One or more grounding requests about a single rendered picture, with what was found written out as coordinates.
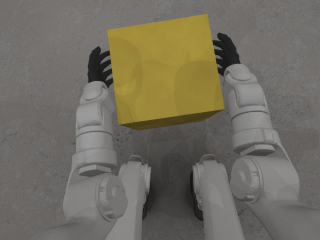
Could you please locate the robot right forearm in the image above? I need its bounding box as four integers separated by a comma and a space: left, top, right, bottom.
222, 64, 300, 187

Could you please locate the left robot foot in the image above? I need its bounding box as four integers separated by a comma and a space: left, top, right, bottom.
142, 181, 151, 220

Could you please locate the carton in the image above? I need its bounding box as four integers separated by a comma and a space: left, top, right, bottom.
107, 14, 225, 131

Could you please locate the left robot upper arm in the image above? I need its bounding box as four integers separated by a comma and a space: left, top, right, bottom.
30, 173, 128, 240

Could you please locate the robot left forearm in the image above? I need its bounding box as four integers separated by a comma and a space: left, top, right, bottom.
63, 81, 117, 209

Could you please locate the right robot hand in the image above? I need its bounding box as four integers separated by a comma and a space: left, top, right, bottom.
212, 32, 241, 77

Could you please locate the left robot thigh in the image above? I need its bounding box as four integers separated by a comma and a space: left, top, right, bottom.
105, 161, 151, 240

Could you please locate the right robot upper arm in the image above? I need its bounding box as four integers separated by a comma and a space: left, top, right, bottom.
229, 155, 320, 240

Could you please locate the left robot hand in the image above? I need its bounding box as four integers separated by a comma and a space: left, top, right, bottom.
87, 46, 114, 88

